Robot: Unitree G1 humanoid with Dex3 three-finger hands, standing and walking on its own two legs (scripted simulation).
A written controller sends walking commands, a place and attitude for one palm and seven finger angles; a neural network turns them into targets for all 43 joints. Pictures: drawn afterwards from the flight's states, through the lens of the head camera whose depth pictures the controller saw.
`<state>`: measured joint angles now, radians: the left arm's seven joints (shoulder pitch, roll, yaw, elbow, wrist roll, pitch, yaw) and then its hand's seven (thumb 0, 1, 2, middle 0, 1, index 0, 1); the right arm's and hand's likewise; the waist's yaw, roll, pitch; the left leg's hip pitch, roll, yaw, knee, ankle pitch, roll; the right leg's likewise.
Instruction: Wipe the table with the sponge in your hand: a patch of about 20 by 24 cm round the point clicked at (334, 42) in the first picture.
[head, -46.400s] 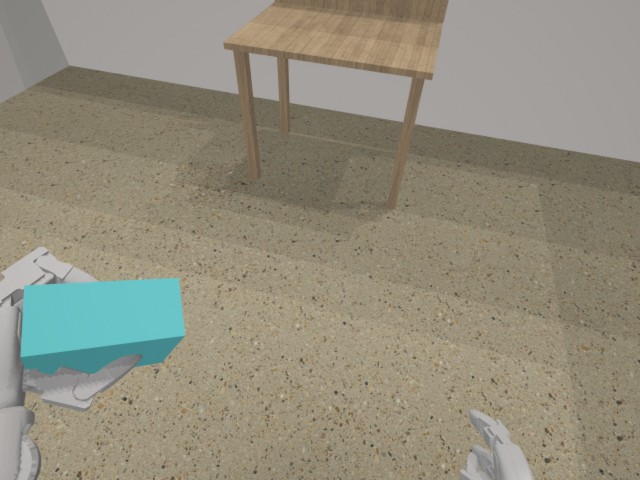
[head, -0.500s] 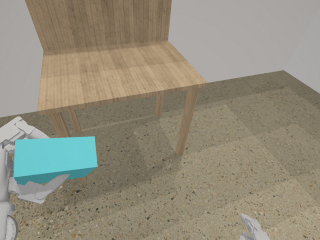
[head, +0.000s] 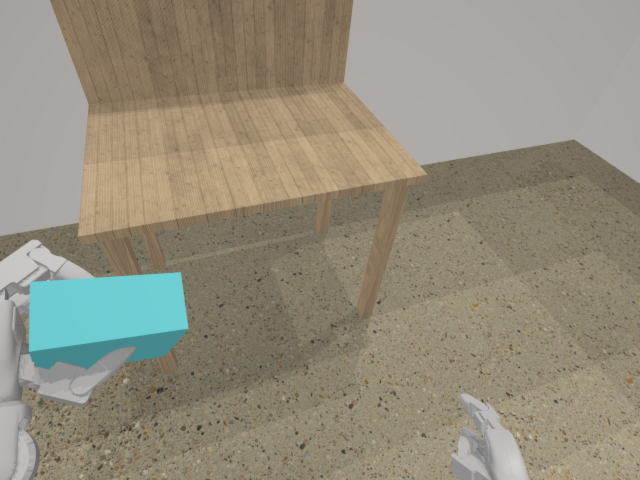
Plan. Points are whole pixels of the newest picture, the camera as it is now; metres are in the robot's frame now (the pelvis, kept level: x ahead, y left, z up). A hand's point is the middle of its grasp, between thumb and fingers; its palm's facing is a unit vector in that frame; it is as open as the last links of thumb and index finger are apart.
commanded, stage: stop stepping back and stand still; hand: left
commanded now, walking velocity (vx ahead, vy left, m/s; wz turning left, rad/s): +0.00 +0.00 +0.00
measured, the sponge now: (131, 322) +0.23 +0.21 +0.14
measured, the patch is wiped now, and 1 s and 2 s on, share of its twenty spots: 1.00 1.00 1.00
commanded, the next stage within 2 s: stand and wait in 0.20 s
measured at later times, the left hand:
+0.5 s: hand (91, 314) +0.22 +0.24 +0.16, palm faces +0.41 -0.86 -0.32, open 9.4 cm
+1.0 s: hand (91, 319) +0.22 +0.24 +0.16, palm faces +0.41 -0.85 -0.33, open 9.4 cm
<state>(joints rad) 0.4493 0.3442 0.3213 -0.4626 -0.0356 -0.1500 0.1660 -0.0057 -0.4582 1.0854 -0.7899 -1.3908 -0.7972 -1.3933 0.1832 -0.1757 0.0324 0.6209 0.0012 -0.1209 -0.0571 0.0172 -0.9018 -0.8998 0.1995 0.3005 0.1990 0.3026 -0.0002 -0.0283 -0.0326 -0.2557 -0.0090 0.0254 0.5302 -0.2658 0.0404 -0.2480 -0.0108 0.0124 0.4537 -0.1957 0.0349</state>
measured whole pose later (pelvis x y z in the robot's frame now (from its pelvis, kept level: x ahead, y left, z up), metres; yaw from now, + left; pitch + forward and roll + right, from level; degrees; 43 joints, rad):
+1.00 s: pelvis +0.00 +0.00 +0.00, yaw +0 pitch +0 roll -1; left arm 0.46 0.33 0.30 -0.43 -0.04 -0.13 0.16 -0.01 -0.46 1.08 -0.79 -1.39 -0.80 -1.39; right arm 0.19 -0.20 0.02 0.62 0.00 -0.07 -0.07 0.02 -0.90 -0.90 0.20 0.30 0.20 0.30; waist 0.00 0.01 -0.05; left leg -0.24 0.00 0.03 0.49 -0.25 0.03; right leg -0.24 0.00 0.02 0.41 -0.18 0.03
